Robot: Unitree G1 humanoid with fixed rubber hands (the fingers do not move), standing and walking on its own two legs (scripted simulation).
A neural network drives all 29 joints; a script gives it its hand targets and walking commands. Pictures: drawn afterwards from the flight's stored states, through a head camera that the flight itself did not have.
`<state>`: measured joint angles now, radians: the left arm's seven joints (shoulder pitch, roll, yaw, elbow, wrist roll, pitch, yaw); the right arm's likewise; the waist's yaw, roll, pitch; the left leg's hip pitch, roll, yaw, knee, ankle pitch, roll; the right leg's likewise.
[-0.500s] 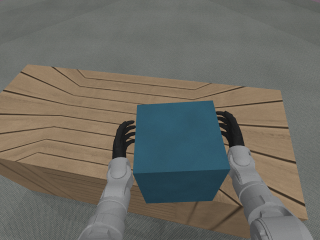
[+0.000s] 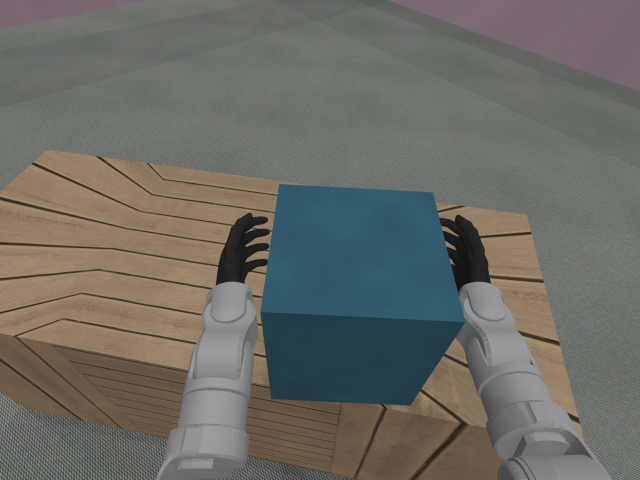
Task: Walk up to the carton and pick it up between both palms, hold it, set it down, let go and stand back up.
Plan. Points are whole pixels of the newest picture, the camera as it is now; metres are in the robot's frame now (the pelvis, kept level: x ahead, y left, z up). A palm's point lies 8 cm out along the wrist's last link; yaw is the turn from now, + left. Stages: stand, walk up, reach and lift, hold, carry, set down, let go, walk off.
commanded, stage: reach and lift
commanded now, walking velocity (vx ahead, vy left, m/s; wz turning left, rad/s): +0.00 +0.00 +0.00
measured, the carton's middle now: (348, 300) +0.37 -0.02 +0.01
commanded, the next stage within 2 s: hold in 1.78 s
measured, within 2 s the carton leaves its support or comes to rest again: neither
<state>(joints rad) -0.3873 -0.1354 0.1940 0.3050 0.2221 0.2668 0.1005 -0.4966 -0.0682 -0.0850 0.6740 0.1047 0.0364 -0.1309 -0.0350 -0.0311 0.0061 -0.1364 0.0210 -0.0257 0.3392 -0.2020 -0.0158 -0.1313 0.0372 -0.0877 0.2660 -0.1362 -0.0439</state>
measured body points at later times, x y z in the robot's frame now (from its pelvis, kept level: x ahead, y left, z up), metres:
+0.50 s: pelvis -0.01 +0.02 +0.00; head -0.02 +0.05 +0.45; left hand +0.36 +0.15 +0.13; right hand +0.35 -0.16 +0.11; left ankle -0.01 +0.13 -0.75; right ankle +0.00 -0.09 -0.75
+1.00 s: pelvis -0.02 +0.02 +0.00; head -0.04 +0.04 +0.45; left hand +0.36 +0.15 +0.16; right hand +0.35 -0.15 +0.14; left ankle -0.01 +0.13 -0.75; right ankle +0.00 -0.09 -0.75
